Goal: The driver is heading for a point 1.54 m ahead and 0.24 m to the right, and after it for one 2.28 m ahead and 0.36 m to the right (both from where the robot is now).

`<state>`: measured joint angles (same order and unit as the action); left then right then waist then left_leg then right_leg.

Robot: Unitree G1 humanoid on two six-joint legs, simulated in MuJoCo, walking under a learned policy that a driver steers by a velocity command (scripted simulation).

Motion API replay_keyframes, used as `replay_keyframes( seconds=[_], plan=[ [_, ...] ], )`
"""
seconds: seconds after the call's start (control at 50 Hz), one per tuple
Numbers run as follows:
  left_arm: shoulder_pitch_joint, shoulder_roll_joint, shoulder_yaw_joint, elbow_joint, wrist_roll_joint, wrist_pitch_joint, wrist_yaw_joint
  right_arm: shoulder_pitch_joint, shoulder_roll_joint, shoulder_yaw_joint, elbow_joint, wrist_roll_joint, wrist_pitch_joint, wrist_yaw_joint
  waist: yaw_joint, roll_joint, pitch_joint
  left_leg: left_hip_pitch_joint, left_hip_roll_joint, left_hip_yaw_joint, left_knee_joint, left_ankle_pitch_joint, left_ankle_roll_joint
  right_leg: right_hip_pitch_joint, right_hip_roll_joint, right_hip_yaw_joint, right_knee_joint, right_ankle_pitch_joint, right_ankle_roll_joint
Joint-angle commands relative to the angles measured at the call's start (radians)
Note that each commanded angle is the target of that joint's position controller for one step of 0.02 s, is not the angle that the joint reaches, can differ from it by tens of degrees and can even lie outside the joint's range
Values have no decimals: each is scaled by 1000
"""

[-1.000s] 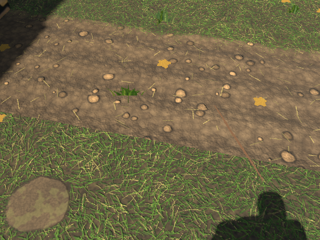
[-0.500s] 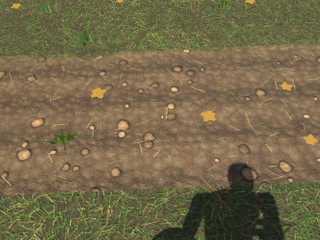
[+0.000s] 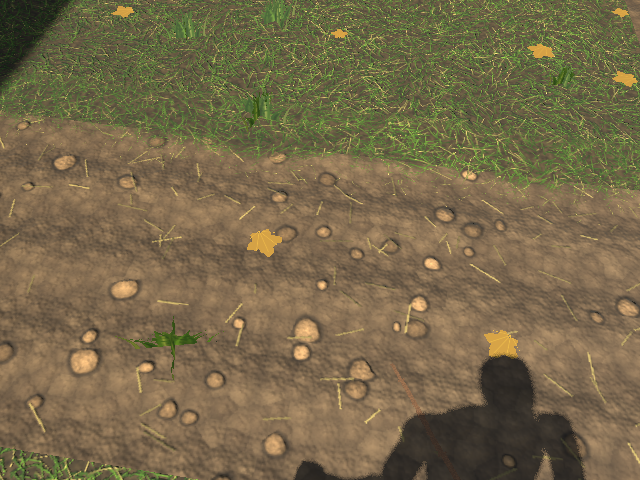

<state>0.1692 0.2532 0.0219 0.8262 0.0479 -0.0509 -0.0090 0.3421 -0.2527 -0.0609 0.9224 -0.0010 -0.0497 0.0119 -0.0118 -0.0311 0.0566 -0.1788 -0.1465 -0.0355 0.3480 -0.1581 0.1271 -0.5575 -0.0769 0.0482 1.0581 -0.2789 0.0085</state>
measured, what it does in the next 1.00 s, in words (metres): walks ahead, turning right: right foot, then left foot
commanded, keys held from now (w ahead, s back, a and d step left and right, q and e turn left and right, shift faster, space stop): w+q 0.08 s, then w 0.04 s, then w+e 0.14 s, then e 0.36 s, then w+e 0.38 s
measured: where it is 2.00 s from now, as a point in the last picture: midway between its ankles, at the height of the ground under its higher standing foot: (400, 353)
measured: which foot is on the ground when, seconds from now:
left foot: down 0.00-0.34, up 0.36-0.90, down 0.92-1.00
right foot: up 0.00-0.30, down 0.32-0.92, up 0.94-1.00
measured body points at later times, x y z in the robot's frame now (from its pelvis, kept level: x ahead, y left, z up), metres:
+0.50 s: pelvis +0.25 -0.06 +0.00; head +0.29 -0.07 +0.44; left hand +0.34 +0.21 -0.13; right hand +0.33 -0.32 -0.14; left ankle +0.18 +0.07 -0.65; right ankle +0.31 -0.11 -0.74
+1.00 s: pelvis +0.37 -0.02 +0.00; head +0.37 -0.01 +0.45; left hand +0.50 +0.24 -0.13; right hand +0.44 -0.32 -0.09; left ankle +0.40 +0.08 -0.74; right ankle +0.32 -0.12 -0.71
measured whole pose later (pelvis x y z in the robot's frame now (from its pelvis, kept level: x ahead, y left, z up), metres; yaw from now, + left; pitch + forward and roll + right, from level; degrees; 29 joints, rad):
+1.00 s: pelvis +0.37 -0.02 +0.00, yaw -18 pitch +1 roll +0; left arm 0.34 0.30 0.08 0.82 0.03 0.00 -0.01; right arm 0.18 -0.27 -0.02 0.76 -0.03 -0.05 -0.04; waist 0.03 -0.03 -0.03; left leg -0.24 -0.04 -0.04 0.45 -0.23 0.03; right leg -0.35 0.15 0.17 0.79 -0.42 -0.06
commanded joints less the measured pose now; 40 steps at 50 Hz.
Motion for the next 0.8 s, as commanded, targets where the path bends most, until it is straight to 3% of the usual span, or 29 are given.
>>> replay_keyframes(
  seconds=[0.02,0.12,0.2,0.26,0.3,0.32,0.34,0.36,0.38,0.4,0.42,0.44,0.46,0.5,0.56,0.62,0.64,0.7,0.74,0.8],
  plan=[
    [-22,78,16,-71,1,12,-3,32,-155,-36,-55,4,-15,-7,10,71,-7,-20,246,-262,-174,216,141,-54,-5,-41,-116,100,43],
    [-174,71,8,-127,-9,10,-11,127,-146,-37,-44,2,-9,-11,-59,92,-19,108,235,-271,-138,276,88,-104,15,-43,-315,255,48],
    [-258,64,-2,-156,-17,-2,-18,173,-128,-25,-25,-13,-17,-22,-96,105,-3,216,271,-240,-125,389,72,-84,31,-79,-441,275,0],
    [-203,94,7,-151,-22,-10,-18,136,-149,-26,-26,-25,-24,-31,-49,118,-4,263,314,-208,-76,544,41,25,56,-80,-523,184,-65],
    [-3,118,23,-80,-20,-24,-3,112,-152,-22,-19,-27,-26,-33,36,98,-86,273,271,-142,157,855,0,254,127,-105,-598,176,-108],
    [130,132,30,-42,-8,-37,7,101,-145,-17,-22,-17,-29,-32,98,76,-158,189,234,-103,334,786,-25,445,82,-63,-637,304,-137],
    [278,201,42,-20,10,-44,18,112,-101,-2,-60,-7,-37,-36,125,-46,-282,0,167,-49,622,382,-51,691,-149,195,-579,592,-193],
    [259,258,68,-4,-23,-23,10,261,-76,-4,-36,26,-28,-37,47,-282,-389,-239,-5,29,948,-359,-103,850,-353,561,-617,951,-389],
    [184,189,57,-31,-60,-13,-6,201,-148,-11,-35,-24,-20,-43,28,-68,-308,-310,67,-39,995,-328,-101,762,-302,525,-641,1011,-379],
    [114,146,47,-44,-61,-16,-9,82,-132,-8,-60,-31,-20,-39,31,-6,-196,-352,98,-48,988,-280,-111,665,-252,387,-646,1021,-360],
    [82,115,40,-44,-52,-14,-8,30,-121,-4,-77,-30,-18,-36,19,35,-128,-362,128,-39,941,-252,-115,573,-197,308,-680,994,-324],
    [70,123,42,-39,-54,-10,0,-4,-119,-3,-97,-30,-5,-29,4,16,-109,-366,152,-41,888,-243,-124,523,-158,268,-714,908,-308],
    [94,119,40,-24,-52,-9,2,-12,-117,-3,-102,-40,10,-26,-3,17,-87,-322,156,-29,846,-226,-131,463,-118,236,-722,945,-274],
    [117,148,51,-13,-51,-6,1,11,-91,3,-108,-35,32,-25,-25,-6,-122,-290,146,-16,797,-218,-152,437,-97,215,-723,971,-269],
    [127,172,61,-20,-44,7,4,-35,-88,5,-130,-33,53,-29,-23,-22,-147,-305,148,-2,737,-179,-171,397,-72,211,-731,900,-259],
    [157,176,68,-24,-42,29,11,-117,-100,3,-158,-30,71,-35,2,-40,-139,-341,155,-9,684,-141,-181,381,-55,261,-746,686,-226],
    [169,176,71,-26,-43,36,13,-141,-102,3,-167,-32,75,-33,11,-46,-143,-352,160,-15,666,-129,-183,382,-50,293,-768,511,-221],
    [188,174,77,-31,-36,49,14,-238,-109,4,-195,-37,71,-24,50,-77,-80,-426,173,-39,564,-98,-185,391,-39,418,-861,-83,-236],
    [213,180,84,-27,-32,48,13,-285,-106,8,-210,-36,55,-21,74,-79,-47,-440,168,-44,476,-101,-184,416,-47,463,-872,-155,-246],
    [241,194,93,-22,-25,44,9,-316,-99,17,-226,-29,28,-18,91,-72,-49,-388,140,-43,373,-151,-169,436,-40,491,-835,-142,-257]
  ],
)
